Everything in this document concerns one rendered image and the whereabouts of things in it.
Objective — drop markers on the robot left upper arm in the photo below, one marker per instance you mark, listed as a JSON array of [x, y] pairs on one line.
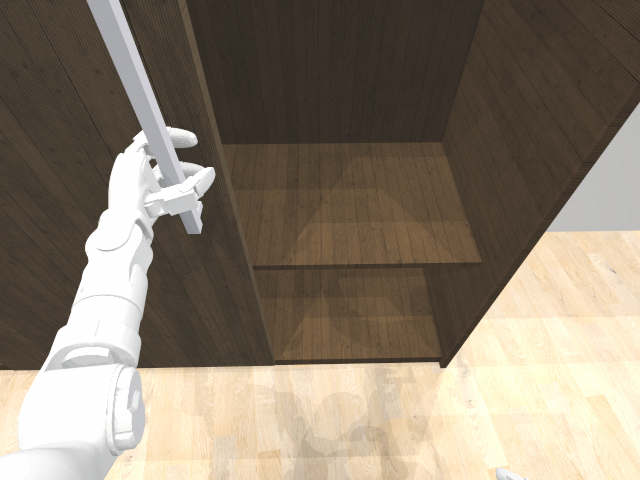
[[77, 422]]

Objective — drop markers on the robot left hand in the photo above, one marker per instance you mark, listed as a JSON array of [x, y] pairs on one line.
[[133, 180]]

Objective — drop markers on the wardrobe door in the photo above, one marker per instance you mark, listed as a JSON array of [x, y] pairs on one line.
[[65, 116]]

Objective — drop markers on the handle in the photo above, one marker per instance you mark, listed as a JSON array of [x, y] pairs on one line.
[[117, 36]]

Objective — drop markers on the robot left forearm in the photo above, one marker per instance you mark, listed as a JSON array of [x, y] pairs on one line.
[[105, 317]]

